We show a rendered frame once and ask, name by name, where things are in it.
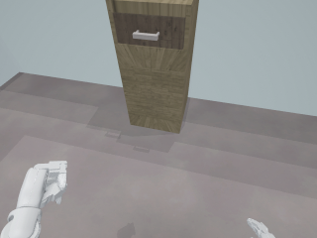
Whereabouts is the robot right hand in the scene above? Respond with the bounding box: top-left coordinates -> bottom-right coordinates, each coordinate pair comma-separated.
247,218 -> 275,238

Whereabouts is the drawer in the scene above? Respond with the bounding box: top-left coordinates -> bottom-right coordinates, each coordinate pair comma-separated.
112,12 -> 186,50

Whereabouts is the robot left forearm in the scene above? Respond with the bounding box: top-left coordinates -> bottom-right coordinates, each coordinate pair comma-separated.
0,206 -> 43,238

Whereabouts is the cabinet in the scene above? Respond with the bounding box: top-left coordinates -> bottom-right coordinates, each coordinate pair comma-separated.
105,0 -> 199,134

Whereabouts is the robot left hand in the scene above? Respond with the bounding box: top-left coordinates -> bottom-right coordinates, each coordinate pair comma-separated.
16,161 -> 67,209

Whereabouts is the handle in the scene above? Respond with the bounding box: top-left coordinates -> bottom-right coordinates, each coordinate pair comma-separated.
132,30 -> 159,41

